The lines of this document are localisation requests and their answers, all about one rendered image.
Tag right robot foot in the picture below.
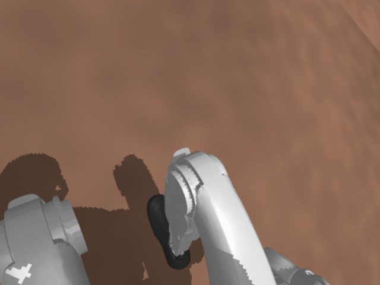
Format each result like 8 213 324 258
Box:
147 194 191 270

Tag right robot hand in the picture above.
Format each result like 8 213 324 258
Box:
263 248 300 285

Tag right robot arm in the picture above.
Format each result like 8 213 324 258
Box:
290 268 330 285

